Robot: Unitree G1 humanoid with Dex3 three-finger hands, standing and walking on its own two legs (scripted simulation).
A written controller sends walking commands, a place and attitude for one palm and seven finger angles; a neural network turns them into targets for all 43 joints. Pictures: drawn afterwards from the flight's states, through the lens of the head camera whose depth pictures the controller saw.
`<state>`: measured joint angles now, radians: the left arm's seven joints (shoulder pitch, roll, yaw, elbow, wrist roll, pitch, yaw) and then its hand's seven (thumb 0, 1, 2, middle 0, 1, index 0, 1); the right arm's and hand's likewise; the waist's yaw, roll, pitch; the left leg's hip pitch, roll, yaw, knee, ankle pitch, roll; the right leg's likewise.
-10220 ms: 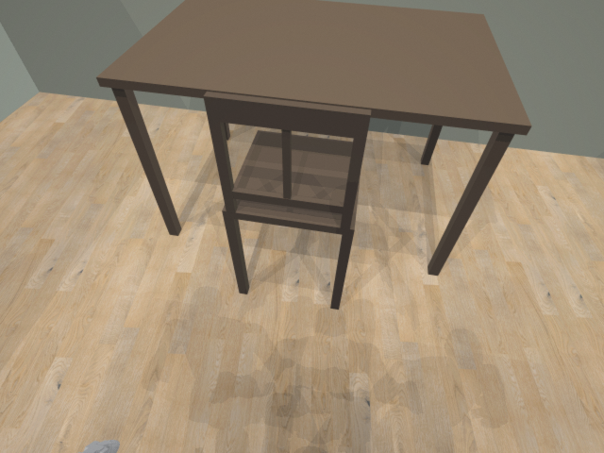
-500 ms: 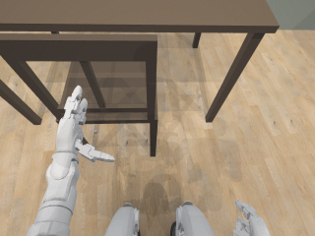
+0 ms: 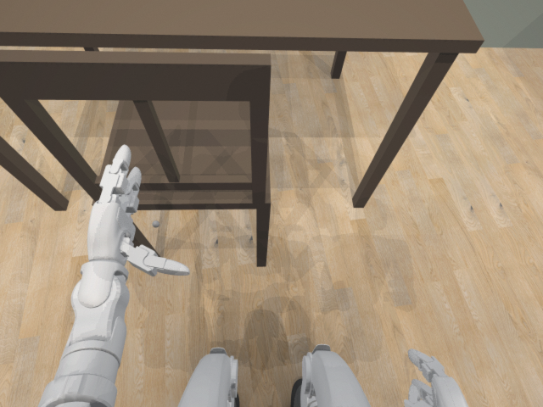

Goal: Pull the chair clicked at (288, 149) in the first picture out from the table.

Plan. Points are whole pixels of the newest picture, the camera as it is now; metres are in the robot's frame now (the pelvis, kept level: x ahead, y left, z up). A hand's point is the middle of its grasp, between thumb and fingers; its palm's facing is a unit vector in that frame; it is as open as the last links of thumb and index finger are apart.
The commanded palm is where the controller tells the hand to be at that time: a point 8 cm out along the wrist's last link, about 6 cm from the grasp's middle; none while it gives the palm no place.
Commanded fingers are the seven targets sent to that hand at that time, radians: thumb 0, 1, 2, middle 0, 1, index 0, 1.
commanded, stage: aim the fingers beside a spindle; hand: left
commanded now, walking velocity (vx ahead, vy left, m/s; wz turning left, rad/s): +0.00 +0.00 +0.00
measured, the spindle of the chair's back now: (160, 144) +0.52 +0.20 +0.00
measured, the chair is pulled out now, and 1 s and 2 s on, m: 0.00 0.00 0.00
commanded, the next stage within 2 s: push the fingers through the gap in 0.24 s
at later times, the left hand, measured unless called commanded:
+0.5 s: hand (157, 216) +0.38 +0.17 +0.02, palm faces +0.02 -1.00 -0.04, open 16.9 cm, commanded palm +0.36 +0.22 +0.02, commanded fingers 0.00 -0.50 0.30 -0.06 -0.08 -0.06 -0.08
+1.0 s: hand (168, 184) +0.43 +0.16 +0.02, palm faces +0.03 -1.00 -0.05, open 16.9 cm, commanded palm +0.41 +0.22 +0.02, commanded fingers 0.00 -0.50 0.30 -0.06 -0.08 -0.06 -0.08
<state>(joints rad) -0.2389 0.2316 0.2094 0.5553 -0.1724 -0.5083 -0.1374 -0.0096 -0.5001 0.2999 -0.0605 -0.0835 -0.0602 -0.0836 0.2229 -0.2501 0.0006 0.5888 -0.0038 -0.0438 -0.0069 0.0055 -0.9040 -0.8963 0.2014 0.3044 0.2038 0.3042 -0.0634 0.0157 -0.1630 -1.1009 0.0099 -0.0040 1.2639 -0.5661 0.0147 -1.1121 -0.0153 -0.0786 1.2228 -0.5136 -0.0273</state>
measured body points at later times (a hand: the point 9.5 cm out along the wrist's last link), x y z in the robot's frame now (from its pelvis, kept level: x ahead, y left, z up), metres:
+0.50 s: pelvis +0.00 +0.01 +0.00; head +0.12 +0.02 +0.43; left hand +0.37 +0.23 +0.02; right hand +0.13 -0.25 -0.12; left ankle +0.01 +0.11 -0.63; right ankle +0.03 -0.11 -0.63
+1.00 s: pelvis +0.00 +0.00 +0.00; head +0.13 +0.01 +0.43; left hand +0.43 +0.22 +0.02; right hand +0.08 -0.26 -0.12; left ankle +0.01 +0.11 -0.63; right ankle +0.03 -0.11 -0.63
